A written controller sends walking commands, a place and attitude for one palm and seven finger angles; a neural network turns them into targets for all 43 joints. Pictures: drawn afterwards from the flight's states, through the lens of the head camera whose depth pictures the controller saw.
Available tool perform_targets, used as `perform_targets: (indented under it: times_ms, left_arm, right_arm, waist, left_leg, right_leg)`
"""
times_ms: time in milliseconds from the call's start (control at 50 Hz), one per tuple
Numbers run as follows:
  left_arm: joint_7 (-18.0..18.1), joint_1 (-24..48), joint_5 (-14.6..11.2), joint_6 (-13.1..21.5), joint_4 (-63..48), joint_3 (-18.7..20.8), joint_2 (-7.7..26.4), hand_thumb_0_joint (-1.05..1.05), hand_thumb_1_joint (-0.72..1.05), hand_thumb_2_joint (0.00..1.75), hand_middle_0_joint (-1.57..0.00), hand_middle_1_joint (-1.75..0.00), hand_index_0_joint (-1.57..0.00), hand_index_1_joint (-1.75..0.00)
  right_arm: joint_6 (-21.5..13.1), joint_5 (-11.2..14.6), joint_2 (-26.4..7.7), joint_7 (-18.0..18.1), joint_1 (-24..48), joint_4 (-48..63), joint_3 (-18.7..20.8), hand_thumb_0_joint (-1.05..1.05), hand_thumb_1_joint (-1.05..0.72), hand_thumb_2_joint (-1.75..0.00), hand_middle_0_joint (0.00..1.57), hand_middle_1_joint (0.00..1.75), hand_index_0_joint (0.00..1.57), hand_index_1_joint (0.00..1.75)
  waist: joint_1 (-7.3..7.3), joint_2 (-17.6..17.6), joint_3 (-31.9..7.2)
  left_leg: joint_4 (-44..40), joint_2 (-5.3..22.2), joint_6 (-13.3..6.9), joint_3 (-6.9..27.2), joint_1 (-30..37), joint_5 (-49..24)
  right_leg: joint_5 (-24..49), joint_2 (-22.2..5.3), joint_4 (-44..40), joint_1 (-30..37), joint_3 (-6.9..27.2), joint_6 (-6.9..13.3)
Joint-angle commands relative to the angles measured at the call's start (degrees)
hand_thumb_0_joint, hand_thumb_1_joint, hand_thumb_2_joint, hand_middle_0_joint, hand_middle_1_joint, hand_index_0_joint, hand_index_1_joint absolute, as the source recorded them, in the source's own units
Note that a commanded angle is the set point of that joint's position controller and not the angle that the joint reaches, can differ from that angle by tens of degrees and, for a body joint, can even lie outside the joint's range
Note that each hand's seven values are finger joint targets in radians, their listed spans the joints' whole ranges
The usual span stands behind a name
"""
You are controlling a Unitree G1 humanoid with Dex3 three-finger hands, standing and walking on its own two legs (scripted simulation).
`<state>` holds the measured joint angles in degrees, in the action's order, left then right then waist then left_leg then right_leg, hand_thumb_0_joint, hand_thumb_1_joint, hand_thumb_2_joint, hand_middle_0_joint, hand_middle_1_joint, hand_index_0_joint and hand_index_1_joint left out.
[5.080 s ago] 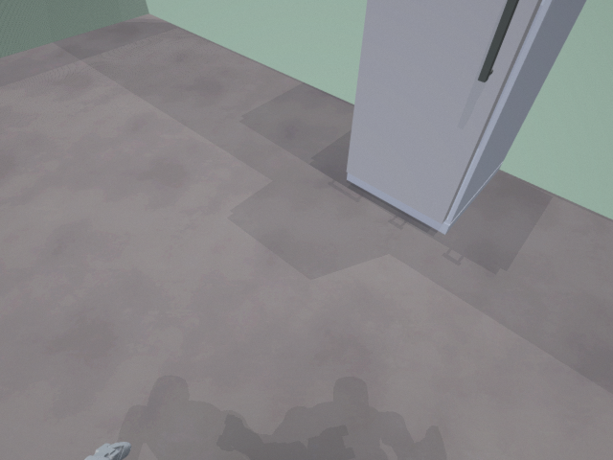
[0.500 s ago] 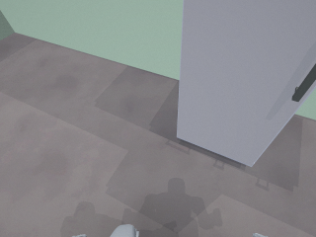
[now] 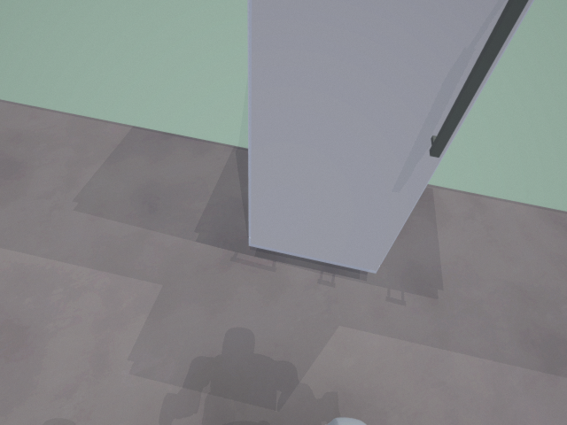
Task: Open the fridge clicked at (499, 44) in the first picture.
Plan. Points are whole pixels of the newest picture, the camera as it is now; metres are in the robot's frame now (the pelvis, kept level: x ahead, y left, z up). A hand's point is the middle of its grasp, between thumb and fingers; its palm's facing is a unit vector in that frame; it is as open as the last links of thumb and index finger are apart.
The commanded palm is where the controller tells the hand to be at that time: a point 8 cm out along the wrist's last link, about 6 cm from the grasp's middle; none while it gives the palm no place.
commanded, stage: take the last steps up to it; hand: right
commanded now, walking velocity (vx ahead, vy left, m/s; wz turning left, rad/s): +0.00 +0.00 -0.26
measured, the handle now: (470, 79) +0.74 -0.31 +0.14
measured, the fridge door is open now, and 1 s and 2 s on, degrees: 0 0 0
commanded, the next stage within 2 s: come to a stop and stand still in 1.02 s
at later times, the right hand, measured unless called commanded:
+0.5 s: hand out of the picture +0.02 -0.29 -0.18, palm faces +0.12 +0.98 -0.17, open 7.4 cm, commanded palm none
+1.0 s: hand (394, 332) +0.33 -0.20 -0.18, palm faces +0.03 +0.99 -0.15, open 7.4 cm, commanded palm none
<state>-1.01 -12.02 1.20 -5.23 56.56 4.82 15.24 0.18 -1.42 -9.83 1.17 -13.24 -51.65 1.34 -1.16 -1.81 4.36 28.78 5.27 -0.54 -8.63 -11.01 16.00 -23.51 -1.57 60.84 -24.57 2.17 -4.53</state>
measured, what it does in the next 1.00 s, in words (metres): walks ahead: right foot, then left foot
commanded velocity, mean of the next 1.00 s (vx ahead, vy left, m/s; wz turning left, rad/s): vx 0.27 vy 0.01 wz -0.03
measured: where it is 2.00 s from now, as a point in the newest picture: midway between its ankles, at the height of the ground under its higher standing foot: (281, 422)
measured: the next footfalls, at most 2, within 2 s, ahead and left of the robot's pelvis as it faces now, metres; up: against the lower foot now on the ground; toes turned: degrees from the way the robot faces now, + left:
right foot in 0.16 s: +0.01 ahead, -0.14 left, +0.00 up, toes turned -7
left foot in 0.92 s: +0.32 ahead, +0.03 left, +0.00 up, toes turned +4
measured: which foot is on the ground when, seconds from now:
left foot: down 0.00-0.18, up 0.20-0.90, down 0.92-1.00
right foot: up 0.00-0.14, down 0.16-0.94, up 0.96-1.00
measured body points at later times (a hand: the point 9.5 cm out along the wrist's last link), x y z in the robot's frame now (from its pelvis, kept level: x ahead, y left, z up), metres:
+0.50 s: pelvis +0.03 -0.10 +0.01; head +0.02 -0.13 +0.46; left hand +0.03 +0.14 -0.13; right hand +0.01 -0.34 -0.16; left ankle +0.06 +0.07 -0.65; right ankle -0.03 -0.13 -0.74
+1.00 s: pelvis +0.21 -0.04 -0.02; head +0.24 -0.04 +0.43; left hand +0.08 +0.16 -0.17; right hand +0.33 -0.26 -0.16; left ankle +0.28 +0.03 -0.74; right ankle +0.02 -0.14 -0.66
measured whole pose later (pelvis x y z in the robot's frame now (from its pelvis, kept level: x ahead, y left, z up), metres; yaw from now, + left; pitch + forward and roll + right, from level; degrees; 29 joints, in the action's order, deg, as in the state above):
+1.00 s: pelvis +0.21 -0.04 -0.02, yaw -3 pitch -2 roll +1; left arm 1.6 -29.3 0.2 1.5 68.4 1.6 5.4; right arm -4.1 -0.8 -7.9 -0.2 -5.5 -56.5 2.0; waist -3.2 -0.7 5.2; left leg 37.7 -0.6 -5.5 -9.2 -21.1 14.9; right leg -27.8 -0.7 63.4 -9.0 -0.6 1.9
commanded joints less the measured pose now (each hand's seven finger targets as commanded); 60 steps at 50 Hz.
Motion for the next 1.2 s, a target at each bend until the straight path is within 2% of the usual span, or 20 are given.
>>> perform_targets:
  times_ms: [0, 60, 120, 140, 160, 180, 220, 320, 440, 740, 780, 840, 880, 900, 920, 940, 960, 1000, 1060, 1180]
  left_arm:
    - [0.20, 5.31, -0.64, 2.10, -5.32, -0.40, 1.35, 0.00, 0.90, 0.90, -0.20, -0.30, -0.20, -0.30]
    - [0.47, 4.21, -0.91, 2.95, -4.75, -1.08, 0.82, 0.00, 0.90, 0.90, -0.20, -0.30, -0.20, -0.30]
    - [0.50, -2.30, -0.50, 4.37, -2.49, -1.20, 2.22, 0.00, 0.90, 0.90, -0.20, -0.30, -0.20, -0.30]
    - [0.72, -4.80, -0.05, 5.10, -1.84, -0.29, 6.71, 0.00, 0.90, 0.90, -0.20, -0.30, -0.20, -0.30]
    - [0.86, -7.98, 0.47, 5.04, -1.57, 0.87, 12.15, 0.00, 0.90, 0.90, -0.20, -0.30, -0.20, -0.30]
    - [1.05, -8.89, 0.56, 4.69, -1.06, 0.80, 12.32, 0.00, 0.90, 0.90, -0.20, -0.30, -0.20, -0.30]
    - [2.10, -4.86, 0.32, 5.36, -1.24, -0.87, 6.95, 0.00, 0.90, 0.90, -0.20, -0.30, -0.20, -0.30]
    - [2.60, -6.95, -0.71, 7.75, -0.09, -2.11, 3.06, 0.00, 0.90, 0.90, -0.20, -0.30, -0.20, -0.30]
    - [3.35, -14.39, -0.80, 8.67, 3.64, -2.04, 0.91, 0.00, 0.90, 0.90, -0.20, -0.30, -0.20, -0.30]
    - [4.65, -27.21, 0.36, 9.73, 10.84, -3.15, -2.69, 0.00, 0.90, 0.90, -0.20, -0.30, -0.20, -0.30]
    - [4.61, -26.34, 0.32, 9.55, 11.12, -3.18, -2.02, 0.00, 0.90, 0.90, -0.20, -0.30, -0.20, -0.30]
    - [4.39, -23.25, -0.20, 9.40, 10.72, -2.49, 0.23, 0.00, 0.90, 0.90, -0.20, -0.30, -0.20, -0.30]
    - [3.77, -20.96, -1.02, 9.41, 9.69, -1.94, 0.18, 0.00, 0.90, 0.90, -0.20, -0.30, -0.20, -0.30]
    - [3.11, -23.15, -1.62, 9.46, 8.65, -2.07, -2.88, 0.00, 0.90, 0.90, -0.20, -0.30, -0.20, -0.30]
    - [3.15, -23.68, -1.80, 9.40, 7.60, -2.08, -3.85, 0.00, 0.90, 0.90, -0.20, -0.30, -0.20, -0.30]
    - [3.05, -19.49, -1.55, 8.83, 6.62, -1.69, -4.03, 0.00, 0.90, 0.90, -0.20, -0.30, -0.20, -0.30]
    - [2.43, -16.55, -0.96, 8.49, 5.76, -1.55, -5.18, 0.00, 0.90, 0.90, -0.20, -0.30, -0.20, -0.30]
    - [2.18, -15.88, -0.21, 6.99, 5.78, -1.72, -7.11, 0.00, 0.90, 0.90, -0.20, -0.30, -0.20, -0.30]
    - [1.94, -17.44, 0.23, 5.67, 6.25, -2.09, -7.91, 0.00, 0.90, 0.90, -0.20, -0.30, -0.20, -0.30]
    - [2.12, -8.70, -0.51, 4.84, 4.13, -3.21, -6.85, 0.00, 0.90, 0.90, -0.20, -0.30, -0.20, -0.30]
  right_arm:
    - [-0.69, -0.52, -13.52, 0.94, -4.57, 1.00, 3.68, 0.00, -0.90, -0.90, 0.20, 0.30, 0.20, 0.30]
    - [-0.52, -0.57, -14.34, 0.80, -5.39, -0.47, 3.99, 0.00, -0.90, -0.90, 0.20, 0.30, 0.20, 0.30]
    - [-0.09, 0.27, -13.30, 0.34, -2.93, -1.40, 3.90, 0.00, -0.90, -0.90, 0.20, 0.30, 0.20, 0.30]
    - [0.29, 0.72, -10.36, -0.03, -3.39, -0.73, 3.38, 0.00, -0.90, -0.90, 0.20, 0.30, 0.20, 0.30]
    - [0.49, 0.43, -6.39, -0.52, -1.77, 1.33, 2.36, 0.00, -0.90, -0.90, 0.20, 0.30, 0.20, 0.30]
    - [0.57, -0.15, -7.66, -0.52, 2.42, 1.93, 2.26, 0.00, -0.90, -0.90, 0.20, 0.30, 0.20, 0.30]
    - [0.93, -0.66, -8.34, -0.98, 2.39, -1.10, 2.76, 0.00, -0.90, -0.90, 0.20, 0.30, 0.20, 0.30]
    - [0.07, -0.36, -6.50, -1.82, -4.54, -6.26, 2.03, 0.00, -0.90, -0.90, 0.20, 0.30, 0.20, 0.30]
    - [0.32, -0.14, -5.42, -1.15, -2.38, -6.95, 2.31, 0.00, -0.90, -0.90, 0.20, 0.30, 0.20, 0.30]
    - [-0.91, 0.58, -1.11, -2.09, 15.35, -1.48, 1.27, 0.00, -0.90, -0.90, 0.20, 0.30, 0.20, 0.30]
    - [-1.27, 0.75, -0.75, -2.06, 15.13, -1.14, 1.05, 0.00, -0.90, -0.90, 0.20, 0.30, 0.20, 0.30]
    - [-2.14, 0.64, -2.08, -1.31, 3.52, -4.09, 1.56, 0.00, -0.90, -0.90, 0.20, 0.30, 0.20, 0.30]
    - [-3.32, 0.19, -5.55, -0.88, -10.00, -8.08, 2.88, 0.00, -0.90, -0.90, 0.20, 0.30, 0.20, 0.30]
    - [-4.01, -0.11, -10.81, -0.11, -16.01, -9.36, 4.06, 0.00, -0.90, -0.90, 0.20, 0.30, 0.20, 0.30]
    - [-3.98, 0.89, -13.37, -0.04, -17.25, -10.02, 4.42, 0.00, -0.90, -0.90, 0.20, 0.30, 0.20, 0.30]
    - [-3.44, 1.32, -12.10, 0.19, -12.54, -8.49, 4.25, 0.00, -0.90, -0.90, 0.20, 0.30, 0.20, 0.30]
    - [-3.77, 1.13, -9.51, 0.12, -7.10, -7.26, 3.45, 0.00, -0.90, -0.90, 0.20, 0.30, 0.20, 0.30]
    - [-4.05, 1.10, -4.89, 0.35, -1.11, -6.41, 2.17, 0.00, -0.90, -0.90, 0.20, 0.30, 0.20, 0.30]
    - [-4.95, 0.66, -2.38, 0.26, -2.10, -7.51, 0.97, 0.00, -0.90, -0.90, 0.20, 0.30, 0.20, 0.30]
    - [-4.07, 0.53, -3.31, 0.71, -4.57, -7.94, 0.53, 0.00, -0.90, -0.90, 0.20, 0.30, 0.20, 0.30]
  waist:
    - [3.61, 14.03, -3.39]
    - [3.61, 15.24, -6.44]
    - [-0.15, 9.83, -8.04]
    - [-1.28, -2.66, -8.73]
    - [-3.04, -18.44, -5.64]
    - [-4.25, -13.89, -1.37]
    - [-1.85, -11.40, 3.78]
    - [1.02, -5.32, 1.21]
    - [0.39, -3.71, 1.67]
    - [-3.55, -2.69, 7.49]
    - [-2.66, -3.18, 6.71]
    - [2.44, -4.35, 0.29]
    - [8.25, -2.41, -6.49]
    - [9.31, 8.43, -13.58]
    - [6.92, 10.27, -17.45]
    - [6.43, 3.74, -9.40]
    - [4.91, 4.33, -3.25]
    - [0.35, -0.92, 1.66]
    - [-1.98, 4.73, -0.05]
    - [-0.30, 6.63, -4.08]
  left_leg:
    - [-7.71, 13.77, -7.37, 9.93, 5.26, -28.00]
    - [-5.86, 13.89, -6.85, 9.98, 6.21, -28.16]
    - [-2.04, 11.18, -1.86, 6.42, -3.30, -4.71]
    - [7.74, 6.07, 1.09, 2.23, -13.10, 7.08]
    - [21.23, -0.90, 3.73, -1.60, -24.91, 20.24]
    - [27.93, 0.25, 2.45, 3.71, -26.15, 19.23]
    - [33.37, 1.66, 1.92, 7.16, -25.60, 10.42]
    - [34.76, 0.87, 3.45, 6.51, -23.81, -1.84]
    - [35.04, 0.20, 4.08, 7.26, -28.02, -4.07]
    - [21.21, -0.57, 0.32, 3.37, -32.78, -2.45]
    - [15.27, -2.26, -1.07, 1.65, -26.22, -1.51]
    - [8.38, -6.77, -3.16, -0.74, -8.88, -2.51]
    - [2.56, -4.08, -5.07, 2.69, 12.66, -12.60]
    - [0.46, 11.72, -11.42, 22.02, 25.98, -23.72]
    - [-5.97, 22.52, -17.57, 38.16, 24.94, -31.18]
    - [-10.80, 21.42, -17.86, 34.50, 14.69, -20.39]
    - [-13.85, 18.09, -14.85, 31.33, 5.21, -13.68]
    - [-16.29, 14.47, -11.17, 21.89, -7.61, -9.21]
    - [-16.28, 9.48, -7.84, 11.32, -9.41, -22.02]
    - [-9.63, 7.27, -6.45, 7.98, -1.33, -49.29]
  right_leg:
    - [-3.84, 0.45, -10.92, -0.25, -4.17, 0.40]
    - [-2.65, 1.46, -20.03, 5.26, -5.97, 1.48]
    - [7.59, 0.92, -37.66, 20.68, -7.02, 2.85]
    - [3.85, -7.68, -43.29, 27.99, 4.08, 5.99]
    - [1.65, -19.68, -48.41, 28.71, 20.02, 11.45]
    - [-3.02, -21.82, -50.83, 22.26, 21.13, 15.04]
    - [-8.69, -16.31, -53.43, 15.60, 17.13, 12.27]
    - [13.60, -9.74, -52.08, 20.87, 6.27, 9.76]
    - [27.93, -11.17, -50.54, 26.50, 5.55, 8.08]
    - [45.45, -13.73, -47.63, 32.66, 4.67, 12.37]
    - [53.41, -12.53, -44.98, 30.67, 1.67, 11.60]
    - [69.84, -11.78, -34.08, 27.66, -1.37, 10.36]
    - [57.52, -8.61, -17.40, 16.21, -3.06, 7.98]
    - [23.10, -1.23, 0.91, 2.46, -5.60, 6.09]
    - [-9.62, 3.55, 17.87, -2.63, -3.74, 5.78]
    - [-7.05, 0.03, 20.18, -3.75, 0.10, 7.00]
    - [-1.87, -2.02, 19.19, -4.83, 0.08, 6.84]
    - [3.45, -4.84, 15.37, -2.07, 0.35, 6.33]
    - [6.94, -4.91, 7.59, -0.23, -1.84, 4.44]
    - [9.67, -3.29, -11.43, 1.16, -4.24, 1.71]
